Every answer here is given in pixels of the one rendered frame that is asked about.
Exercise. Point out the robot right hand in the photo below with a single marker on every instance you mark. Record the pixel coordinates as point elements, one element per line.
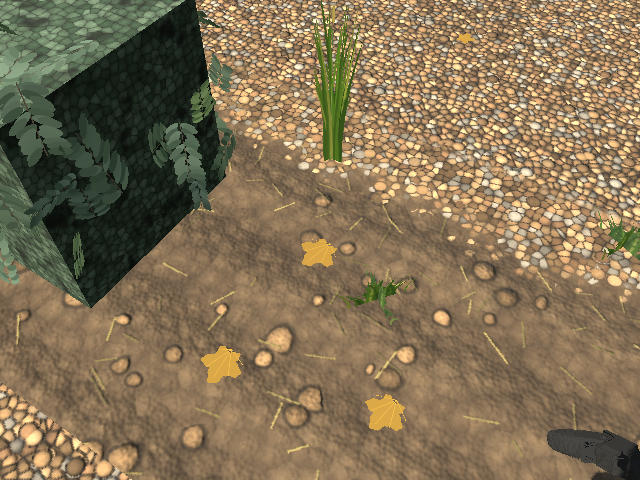
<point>613,453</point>

